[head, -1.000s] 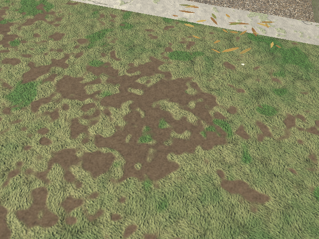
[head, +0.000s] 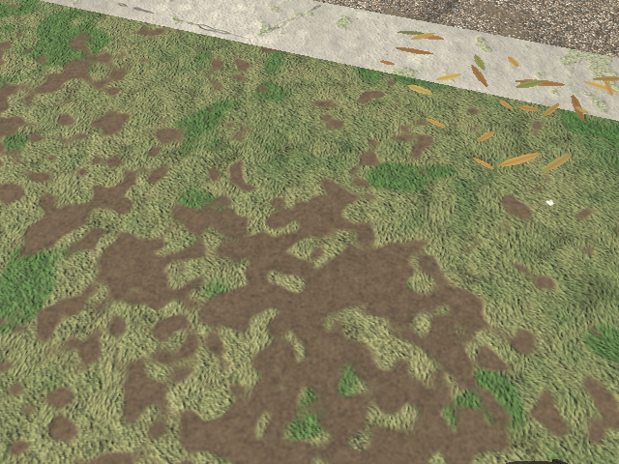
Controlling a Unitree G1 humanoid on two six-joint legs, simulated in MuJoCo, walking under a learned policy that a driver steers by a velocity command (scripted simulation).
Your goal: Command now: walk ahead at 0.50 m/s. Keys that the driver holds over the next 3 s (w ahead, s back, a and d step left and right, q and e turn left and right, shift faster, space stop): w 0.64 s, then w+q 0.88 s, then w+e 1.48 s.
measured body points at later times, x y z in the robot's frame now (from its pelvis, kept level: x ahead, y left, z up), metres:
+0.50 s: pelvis +0.27 +0.01 +0.01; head +0.30 +0.02 +0.46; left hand +0.45 +0.23 -0.11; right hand +0.19 -0.22 -0.14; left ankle +0.15 +0.09 -0.73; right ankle +0.44 -0.10 -0.70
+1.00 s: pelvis +0.53 -0.02 +0.01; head +0.56 -0.02 +0.46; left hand +0.46 +0.21 -0.13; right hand +0.69 -0.24 -0.13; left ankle +0.67 +0.13 -0.68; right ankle +0.45 -0.09 -0.73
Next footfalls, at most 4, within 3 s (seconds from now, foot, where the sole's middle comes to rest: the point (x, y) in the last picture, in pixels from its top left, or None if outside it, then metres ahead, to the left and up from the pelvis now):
0.04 left None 0.19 0.09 -0.77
0.58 right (385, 449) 0.49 -0.09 -0.77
1.16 left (306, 333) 0.75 0.10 -0.77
1.70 right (322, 217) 1.11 0.08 -0.77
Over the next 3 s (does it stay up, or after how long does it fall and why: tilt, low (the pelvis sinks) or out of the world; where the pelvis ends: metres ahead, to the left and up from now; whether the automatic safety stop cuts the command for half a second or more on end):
stays up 1.54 0.19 0.01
